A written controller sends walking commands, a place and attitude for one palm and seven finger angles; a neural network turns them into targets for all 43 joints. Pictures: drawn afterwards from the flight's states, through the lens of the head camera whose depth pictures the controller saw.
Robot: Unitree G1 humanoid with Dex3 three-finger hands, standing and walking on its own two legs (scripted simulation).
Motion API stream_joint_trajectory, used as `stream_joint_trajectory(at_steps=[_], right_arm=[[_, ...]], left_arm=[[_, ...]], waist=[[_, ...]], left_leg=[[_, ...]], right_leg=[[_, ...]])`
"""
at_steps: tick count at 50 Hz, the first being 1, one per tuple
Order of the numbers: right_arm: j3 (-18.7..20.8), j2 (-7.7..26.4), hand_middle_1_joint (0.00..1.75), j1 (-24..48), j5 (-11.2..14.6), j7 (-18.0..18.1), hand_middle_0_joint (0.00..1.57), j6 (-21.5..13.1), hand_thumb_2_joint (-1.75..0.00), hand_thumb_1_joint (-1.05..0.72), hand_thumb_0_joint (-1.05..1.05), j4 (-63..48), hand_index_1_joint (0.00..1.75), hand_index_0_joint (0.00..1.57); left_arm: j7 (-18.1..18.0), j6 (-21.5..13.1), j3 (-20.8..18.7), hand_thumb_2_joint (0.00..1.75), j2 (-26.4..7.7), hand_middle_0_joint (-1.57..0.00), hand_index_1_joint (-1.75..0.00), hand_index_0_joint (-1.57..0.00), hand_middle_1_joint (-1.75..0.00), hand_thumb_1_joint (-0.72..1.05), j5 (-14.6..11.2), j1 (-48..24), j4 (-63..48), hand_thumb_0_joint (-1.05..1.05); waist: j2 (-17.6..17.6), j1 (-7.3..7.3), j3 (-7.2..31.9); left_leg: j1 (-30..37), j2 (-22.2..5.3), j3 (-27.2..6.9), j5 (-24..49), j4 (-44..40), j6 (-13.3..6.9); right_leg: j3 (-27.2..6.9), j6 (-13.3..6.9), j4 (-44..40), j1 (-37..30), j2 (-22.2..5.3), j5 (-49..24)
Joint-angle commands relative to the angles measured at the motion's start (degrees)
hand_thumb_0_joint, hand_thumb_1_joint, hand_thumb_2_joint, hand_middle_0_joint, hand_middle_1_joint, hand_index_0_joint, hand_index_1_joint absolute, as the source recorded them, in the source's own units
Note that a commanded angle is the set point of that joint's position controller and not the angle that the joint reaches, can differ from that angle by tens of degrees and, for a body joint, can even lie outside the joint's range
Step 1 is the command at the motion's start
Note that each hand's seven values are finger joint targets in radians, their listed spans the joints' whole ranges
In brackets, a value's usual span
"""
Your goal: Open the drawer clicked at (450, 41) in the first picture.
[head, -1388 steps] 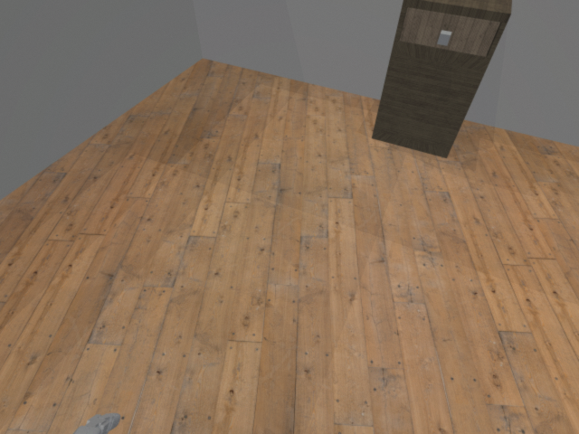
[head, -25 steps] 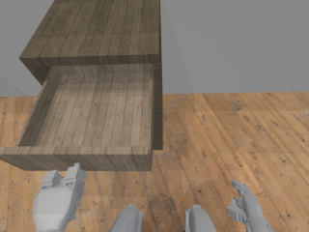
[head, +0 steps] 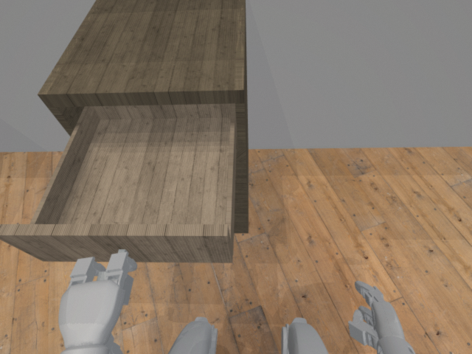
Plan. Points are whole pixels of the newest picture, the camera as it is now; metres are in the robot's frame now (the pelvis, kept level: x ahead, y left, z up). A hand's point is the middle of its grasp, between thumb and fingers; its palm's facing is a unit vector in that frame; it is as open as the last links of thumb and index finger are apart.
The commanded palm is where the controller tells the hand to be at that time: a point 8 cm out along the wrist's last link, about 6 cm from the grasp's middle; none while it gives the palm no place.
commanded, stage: lift the hand off the handle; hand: left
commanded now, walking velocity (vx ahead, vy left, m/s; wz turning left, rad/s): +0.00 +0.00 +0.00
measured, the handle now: (117, 275) +0.24 +0.24 -0.03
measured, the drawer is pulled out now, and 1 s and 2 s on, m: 0.30 0.30 0.30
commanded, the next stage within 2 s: none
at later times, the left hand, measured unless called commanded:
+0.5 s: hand (95, 305) +0.19 +0.25 -0.01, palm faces -0.04 -0.06 -1.00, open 13.8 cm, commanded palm +0.17 +0.24 +0.04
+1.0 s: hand (91, 295) +0.20 +0.24 +0.03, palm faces -0.01 -0.09 -1.00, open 13.8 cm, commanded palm +0.18 +0.23 +0.08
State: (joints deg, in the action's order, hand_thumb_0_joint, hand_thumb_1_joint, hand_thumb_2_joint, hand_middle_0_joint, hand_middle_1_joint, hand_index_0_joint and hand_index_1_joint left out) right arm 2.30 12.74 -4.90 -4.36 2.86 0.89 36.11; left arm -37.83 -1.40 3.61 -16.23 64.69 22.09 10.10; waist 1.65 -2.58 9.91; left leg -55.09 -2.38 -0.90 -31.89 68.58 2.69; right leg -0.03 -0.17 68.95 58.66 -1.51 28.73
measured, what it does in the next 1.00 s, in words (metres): stands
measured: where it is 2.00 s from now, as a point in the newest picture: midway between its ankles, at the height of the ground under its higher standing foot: outside the picture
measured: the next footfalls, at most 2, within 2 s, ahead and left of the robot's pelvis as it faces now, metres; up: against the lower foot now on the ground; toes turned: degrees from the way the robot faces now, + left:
none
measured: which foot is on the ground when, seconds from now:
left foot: down 0.00-1.00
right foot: down 0.00-1.00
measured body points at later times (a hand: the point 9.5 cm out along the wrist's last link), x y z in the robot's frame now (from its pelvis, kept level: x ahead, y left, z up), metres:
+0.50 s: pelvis +0.01 +0.00 +0.02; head +0.08 -0.02 +0.47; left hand +0.19 +0.25 +0.04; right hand +0.21 -0.23 -0.09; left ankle +0.01 +0.15 -0.64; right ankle +0.04 -0.12 -0.64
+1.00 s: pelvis +0.02 +0.01 +0.04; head +0.07 -0.02 +0.49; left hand +0.19 +0.24 +0.08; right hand +0.22 -0.21 -0.07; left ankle +0.01 +0.15 -0.64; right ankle +0.04 -0.12 -0.64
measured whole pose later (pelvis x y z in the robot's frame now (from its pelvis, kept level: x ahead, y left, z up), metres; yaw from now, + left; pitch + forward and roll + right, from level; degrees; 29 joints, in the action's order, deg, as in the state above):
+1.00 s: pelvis +0.02 +0.01 +0.04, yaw -1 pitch +13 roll +1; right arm 0.4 11.9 -8.1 -2.6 1.0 3.1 32.4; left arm -31.4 3.5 5.2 -17.0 60.7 28.8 -0.3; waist 2.6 -3.1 8.6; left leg -40.1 -2.5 0.4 -29.1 56.3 2.1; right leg -0.8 0.4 57.0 44.0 -1.3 25.9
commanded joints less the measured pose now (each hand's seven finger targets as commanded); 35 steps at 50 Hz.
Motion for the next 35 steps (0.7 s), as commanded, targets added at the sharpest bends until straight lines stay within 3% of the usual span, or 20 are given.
stream_joint_trajectory(at_steps=[1,5,6,8,10,15,18,23,24,26,30,35], right_arm=[[2.0,5.8,0.3,4.1,-0.2,0.7,0.2,-3.1,-0.9,-0.9,0.0,-7.9,0.3,0.2],[1.8,5.8,0.3,4.3,0.0,0.8,0.2,-2.9,-0.9,-0.9,0.0,-8.0,0.3,0.2],[1.9,5.8,0.3,4.2,0.1,0.8,0.2,-2.9,-0.9,-0.9,0.0,-7.8,0.3,0.2],[1.7,5.8,0.3,4.3,0.1,0.8,0.2,-2.8,-0.9,-0.9,0.0,-8.2,0.3,0.2],[1.8,5.8,0.3,4.0,0.2,0.7,0.2,-2.5,-0.9,-0.9,0.0,-8.5,0.3,0.2],[1.3,5.8,0.3,4.0,0.7,0.6,0.2,-2.0,-0.9,-0.9,0.0,-9.2,0.3,0.2],[1.0,5.8,0.3,4.1,0.8,0.4,0.2,-1.7,-0.9,-0.9,0.0,-10.1,0.3,0.2],[1.0,6.0,0.3,3.8,0.8,0.2,0.2,-1.8,-0.9,-0.9,0.0,-10.4,0.3,0.2],[1.1,6.0,0.3,3.7,0.8,0.1,0.2,-1.9,-0.9,-0.9,0.0,-10.3,0.3,0.2],[1.3,6.1,0.3,3.2,0.5,0.0,0.2,-2.2,-0.9,-0.9,0.0,-10.6,0.3,0.2],[1.3,5.9,0.3,3.1,0.0,-0.6,0.2,-2.2,-0.9,-0.9,0.0,-11.0,0.3,0.2],[1.5,5.8,0.3,2.9,-0.2,-1.6,0.2,-1.7,-0.9,-0.9,0.0,-11.6,0.3,0.2]], left_arm=[[-2.3,0.8,-5.9,0.3,-9.0,-0.3,-1.2,-0.3,-1.2,-0.5,0.0,-3.6,-9.5,0.0],[-2.3,1.5,-5.7,0.3,-8.8,-0.3,-1.2,-0.3,-1.2,-0.5,-0.5,-3.1,-9.8,0.0],[-2.1,1.7,-5.5,0.3,-8.8,-0.3,-1.2,-0.3,-1.2,-0.5,-0.3,-3.1,-9.2,0.0],[-2.2,2.1,-5.2,0.3,-8.9,-0.3,-1.2,-0.3,-1.2,-0.5,-0.7,-3.3,-11.5,0.0],[-2.0,2.7,-5.1,0.3,-8.8,-0.3,-1.2,-0.3,-1.2,-0.5,-0.9,-1.8,-12.5,0.0],[-0.5,4.1,-5.2,0.3,-9.0,-0.3,-1.2,-0.3,-1.2,-0.5,-2.2,2.0,-12.6,0.0],[0.3,4.1,-4.9,0.3,-9.0,-0.3,-1.2,-0.3,-1.2,-0.5,-2.3,4.8,-13.7,0.0],[1.8,2.9,-5.1,0.3,-9.4,-0.3,-1.2,-0.3,-1.2,-0.5,-2.7,5.3,-14.5,0.0],[2.2,2.5,-4.1,0.3,-8.7,-0.3,-1.2,-0.3,-1.2,-0.5,-2.7,3.7,-14.6,0.0],[2.4,1.2,-4.4,0.3,-9.2,-0.3,-1.2,-0.3,-1.2,-0.5,-2.5,3.3,-16.7,0.0],[2.3,-0.8,-3.8,0.3,-9.0,-0.3,-1.2,-0.3,-1.2,-0.5,-2.4,2.3,-19.1,0.0],[1.1,-0.3,-4.1,0.3,-9.2,-0.3,-1.2,-0.3,-1.2,-0.5,-1.2,3.3,-20.6,0.0]], waist=[[-2.4,0.66,14.1],[-2.5,0.43,15.5],[-1.8,0.39,14.6],[-0.2,0.27,16.5],[-1.5,0.34,16.7],[-3.7,0.24,13.6],[-2.7,-0.39,13.1],[-3.4,0.13,10.7],[-3.4,0.81,9.0],[-1.2,0.53,10.2],[-0.3,0.84,10.7],[1.0,0.15,11.4]], left_leg=[[9.5,3.8,2.5,9.0,-8.3,-3.5],[9.8,3.9,2.7,10.2,-8.5,-3.5],[10.0,3.8,2.5,10.0,-8.9,-3.4],[11.6,3.8,2.8,11.3,-9.3,-3.4],[12.7,3.8,2.8,12.5,-9.9,-3.4],[12.6,3.8,2.9,12.1,-11.7,-3.5],[13.6,3.7,2.9,13.4,-12.9,-3.4],[14.2,3.8,3.1,12.4,-13.7,-3.7],[14.3,3.7,2.8,11.6,-14.0,-3.7],[15.9,3.7,2.8,12.3,-14.0,-3.7],[17.4,3.6,2.5,12.9,-13.9,-3.6],[19.5,3.3,2.3,15.4,-14.7,-3.1]], right_leg=[[0.6,-1.8,-12.8,-10.0,2.1,-8.9],[0.6,-1.7,-12.6,-11.1,2.1,-10.3],[1.0,-1.9,-12.7,-10.8,2.3,-9.8],[0.9,-1.9,-12.7,-11.8,2.2,-11.1],[1.1,-1.8,-13.2,-13.0,2.4,-12.9],[0.8,-1.7,-15.2,-15.6,2.5,-13.7],[1.1,-1.8,-15.5,-16.9,2.5,-15.1],[0.7,-1.7,-17.2,-17.1,2.4,-14.1],[1.0,-1.7,-17.7,-16.3,2.3,-13.3],[1.1,-1.9,-17.4,-15.9,2.3,-13.0],[1.6,-2.0,-17.1,-14.5,2.3,-11.7],[2.0,-2.4,-16.6,-14.3,2.8,-12.9]])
